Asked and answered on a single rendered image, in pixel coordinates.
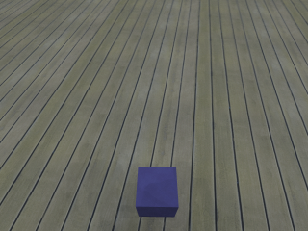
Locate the carton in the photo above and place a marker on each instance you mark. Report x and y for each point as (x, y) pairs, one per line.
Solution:
(157, 192)

